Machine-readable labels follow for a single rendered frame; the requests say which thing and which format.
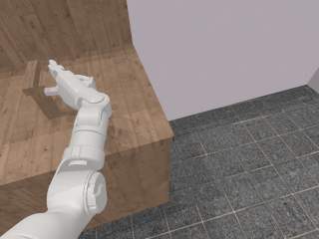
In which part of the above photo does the robot left hand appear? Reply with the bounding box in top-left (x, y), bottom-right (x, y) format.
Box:
top-left (48, 60), bottom-right (95, 111)

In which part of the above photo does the counter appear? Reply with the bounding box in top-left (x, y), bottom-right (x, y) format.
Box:
top-left (0, 0), bottom-right (175, 237)

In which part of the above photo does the robot left forearm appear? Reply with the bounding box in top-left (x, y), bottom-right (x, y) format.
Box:
top-left (47, 88), bottom-right (112, 208)

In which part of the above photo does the tap lever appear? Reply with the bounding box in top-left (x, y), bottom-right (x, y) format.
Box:
top-left (44, 82), bottom-right (97, 97)

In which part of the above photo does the left robot upper arm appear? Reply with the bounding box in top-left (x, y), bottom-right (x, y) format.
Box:
top-left (0, 170), bottom-right (108, 239)

